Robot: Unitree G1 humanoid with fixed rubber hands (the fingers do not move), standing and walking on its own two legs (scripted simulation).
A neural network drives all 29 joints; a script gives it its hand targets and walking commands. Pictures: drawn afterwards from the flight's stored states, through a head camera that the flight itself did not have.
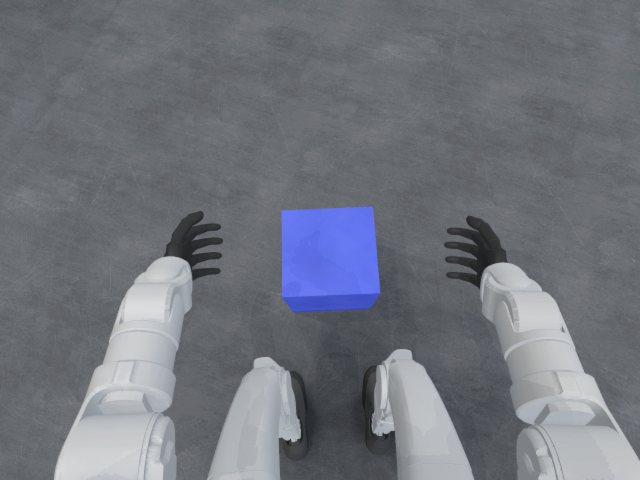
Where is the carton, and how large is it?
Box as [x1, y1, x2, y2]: [282, 207, 379, 311]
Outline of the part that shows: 372,207 282,211 282,297 293,311 359,309 370,307 379,293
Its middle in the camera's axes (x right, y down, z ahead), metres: +0.02 +0.06 +0.97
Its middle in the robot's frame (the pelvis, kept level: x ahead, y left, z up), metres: +0.49 +0.00 -0.54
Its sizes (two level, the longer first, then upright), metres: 0.210 0.200 0.250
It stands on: the floor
